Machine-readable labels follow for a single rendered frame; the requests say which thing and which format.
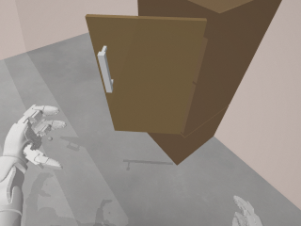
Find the robot left forearm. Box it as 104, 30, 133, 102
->
0, 155, 28, 226

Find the cupboard door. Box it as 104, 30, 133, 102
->
85, 14, 207, 135

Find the robot left hand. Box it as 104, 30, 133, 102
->
3, 105, 67, 170

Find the handle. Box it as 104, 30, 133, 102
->
97, 45, 114, 93

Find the robot right hand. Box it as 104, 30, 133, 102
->
231, 195, 264, 226

